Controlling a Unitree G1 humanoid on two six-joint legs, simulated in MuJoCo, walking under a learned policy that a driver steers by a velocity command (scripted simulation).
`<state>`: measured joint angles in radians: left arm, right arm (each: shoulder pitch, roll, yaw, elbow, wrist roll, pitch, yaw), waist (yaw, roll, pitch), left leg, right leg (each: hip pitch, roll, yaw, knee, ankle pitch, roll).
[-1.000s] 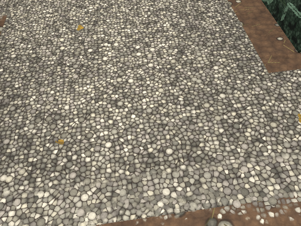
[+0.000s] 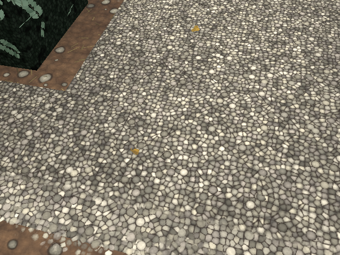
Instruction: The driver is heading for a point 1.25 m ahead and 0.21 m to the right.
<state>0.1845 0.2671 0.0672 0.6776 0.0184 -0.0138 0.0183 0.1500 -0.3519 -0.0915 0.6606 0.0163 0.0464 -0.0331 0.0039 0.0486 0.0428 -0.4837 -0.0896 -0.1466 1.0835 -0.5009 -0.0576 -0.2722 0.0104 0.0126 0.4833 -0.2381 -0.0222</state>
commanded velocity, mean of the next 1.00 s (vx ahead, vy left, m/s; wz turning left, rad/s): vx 0.25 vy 0.00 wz -0.22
